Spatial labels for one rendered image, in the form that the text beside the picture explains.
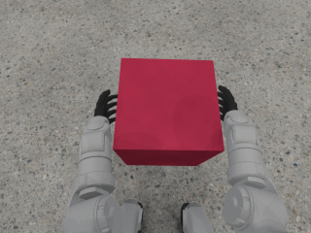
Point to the robot left hand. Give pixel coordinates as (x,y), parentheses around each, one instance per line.
(102,106)

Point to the robot right upper arm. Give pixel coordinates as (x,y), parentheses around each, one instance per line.
(252,210)

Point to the right robot forearm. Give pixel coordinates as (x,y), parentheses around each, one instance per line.
(245,161)

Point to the robot shin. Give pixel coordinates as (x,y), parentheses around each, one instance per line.
(132,201)
(194,204)

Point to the robot right shin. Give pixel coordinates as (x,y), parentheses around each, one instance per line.
(194,204)

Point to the robot left upper arm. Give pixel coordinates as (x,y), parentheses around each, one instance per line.
(100,214)

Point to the robot left shin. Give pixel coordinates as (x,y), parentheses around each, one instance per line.
(132,201)

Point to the left robot forearm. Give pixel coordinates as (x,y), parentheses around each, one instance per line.
(94,162)

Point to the carton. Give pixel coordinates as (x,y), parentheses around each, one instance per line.
(167,113)

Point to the robot right hand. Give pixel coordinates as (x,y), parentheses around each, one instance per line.
(228,103)

